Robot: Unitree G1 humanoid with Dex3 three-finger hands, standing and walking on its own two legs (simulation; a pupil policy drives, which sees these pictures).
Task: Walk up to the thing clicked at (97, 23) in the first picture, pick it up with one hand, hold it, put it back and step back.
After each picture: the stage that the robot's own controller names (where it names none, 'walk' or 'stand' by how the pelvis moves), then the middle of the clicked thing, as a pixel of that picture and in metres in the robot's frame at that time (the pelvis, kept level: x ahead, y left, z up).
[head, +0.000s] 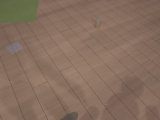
stand; (97, 24) +1.78 -0.29 -0.72
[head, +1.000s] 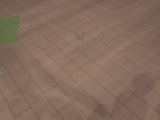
walk; (80, 35) +1.66 +0.07 -0.68
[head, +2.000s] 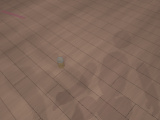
walk; (60, 62) +1.08 +0.27 -0.71
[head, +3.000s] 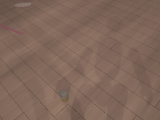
walk; (64, 96) +0.69 +0.20 -0.72
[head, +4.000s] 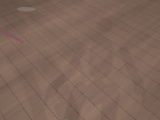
walk; out of the picture +0.46 +0.12 -0.71
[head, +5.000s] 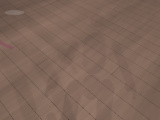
stand; out of the picture +0.39 +0.14 -0.72
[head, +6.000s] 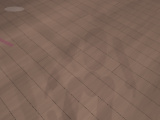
stand; out of the picture +0.38 +0.14 -0.72
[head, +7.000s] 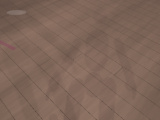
stand; out of the picture +0.36 +0.14 -0.73
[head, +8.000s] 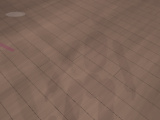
stand; out of the picture +0.36 +0.14 -0.73
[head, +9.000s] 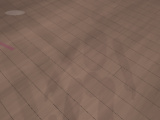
go down; out of the picture +0.36 +0.14 -0.73
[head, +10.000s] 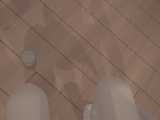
go down; (29, 60) +0.46 +0.16 -0.31
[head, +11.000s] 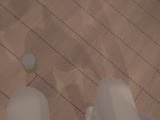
approach; (29, 63) +0.45 +0.15 -0.31
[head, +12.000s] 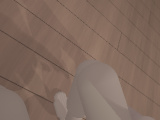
close in; out of the picture +0.45 +0.20 -0.23
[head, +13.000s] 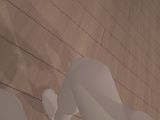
close; out of the picture +0.45 +0.21 -0.24
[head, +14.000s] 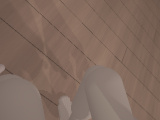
lift; out of the picture +0.38 +0.21 -0.20
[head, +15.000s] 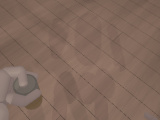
lift; (29, 92) +0.32 +0.17 -0.01
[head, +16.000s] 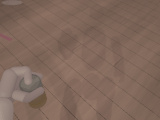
hold; (34, 92) +0.33 +0.16 +0.00
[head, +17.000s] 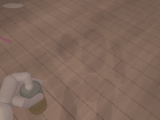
hold; (34, 98) +0.32 +0.16 -0.01
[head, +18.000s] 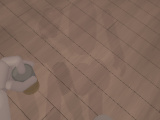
crouch; (26, 80) +0.38 +0.17 -0.08
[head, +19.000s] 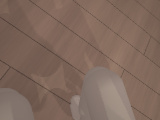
lower; out of the picture +0.48 +0.21 -0.17
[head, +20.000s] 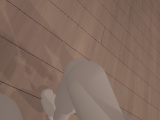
lower; out of the picture +0.45 +0.24 -0.25
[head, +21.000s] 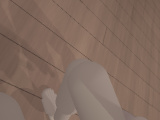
lower; out of the picture +0.45 +0.24 -0.25
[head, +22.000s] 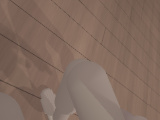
lower; out of the picture +0.46 +0.24 -0.25
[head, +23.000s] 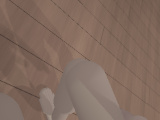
lower; out of the picture +0.46 +0.23 -0.25
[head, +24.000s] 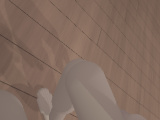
open; out of the picture +0.45 +0.21 -0.26
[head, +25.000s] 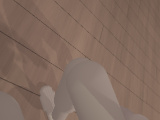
stand; out of the picture +0.44 +0.21 -0.25
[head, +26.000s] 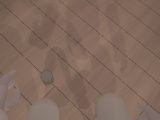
walk; (47, 78) +0.44 +0.14 -0.43
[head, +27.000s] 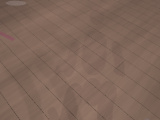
stand; out of the picture +0.38 +0.11 -0.66
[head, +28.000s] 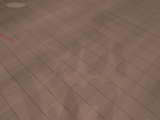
stand; out of the picture +0.39 +0.13 -0.66
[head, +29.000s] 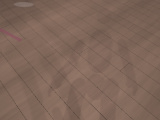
stand; out of the picture +0.38 +0.11 -0.69
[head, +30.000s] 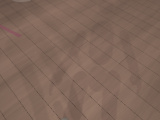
walk; out of the picture +0.40 +0.12 -0.72
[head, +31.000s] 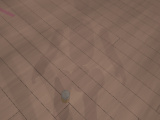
walk; (65, 96) +0.56 +0.04 -0.71
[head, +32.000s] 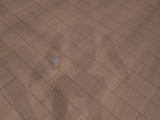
walk; (55, 64) +0.83 +0.16 -0.70
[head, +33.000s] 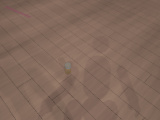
stand; (67, 68) +1.02 +0.10 -0.71
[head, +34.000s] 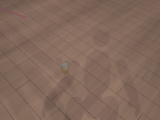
stand; (65, 68) +1.01 +0.12 -0.73
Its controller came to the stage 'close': yes
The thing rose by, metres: 0.71
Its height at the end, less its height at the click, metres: +0.00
